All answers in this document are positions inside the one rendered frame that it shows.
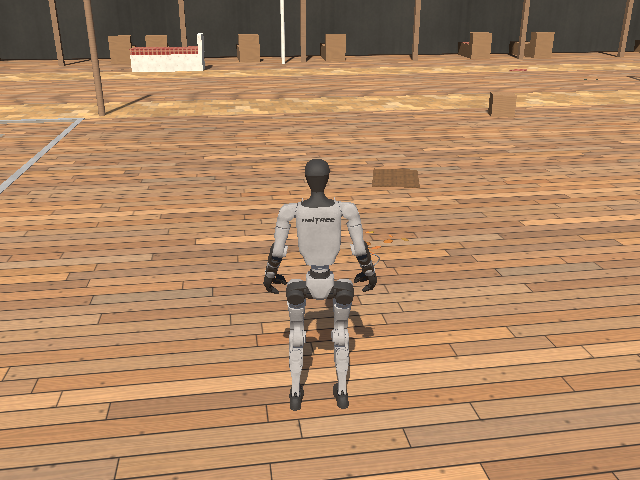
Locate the robot torso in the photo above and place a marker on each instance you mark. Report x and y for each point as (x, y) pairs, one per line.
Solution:
(319, 240)

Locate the left robot forearm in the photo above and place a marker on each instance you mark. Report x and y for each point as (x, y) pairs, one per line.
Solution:
(272, 264)

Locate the robot left hand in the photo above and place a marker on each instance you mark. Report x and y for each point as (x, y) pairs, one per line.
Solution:
(278, 280)

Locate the robot right thigh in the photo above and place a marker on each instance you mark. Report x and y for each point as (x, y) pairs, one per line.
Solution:
(342, 301)

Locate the robot right upper arm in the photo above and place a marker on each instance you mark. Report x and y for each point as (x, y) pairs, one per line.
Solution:
(350, 212)

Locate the robot right hand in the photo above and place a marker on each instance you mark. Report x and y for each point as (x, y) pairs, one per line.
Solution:
(362, 277)

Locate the right robot forearm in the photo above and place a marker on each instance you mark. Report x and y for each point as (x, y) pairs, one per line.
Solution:
(366, 262)

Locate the robot left upper arm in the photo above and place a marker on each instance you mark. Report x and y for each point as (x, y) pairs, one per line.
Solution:
(286, 213)

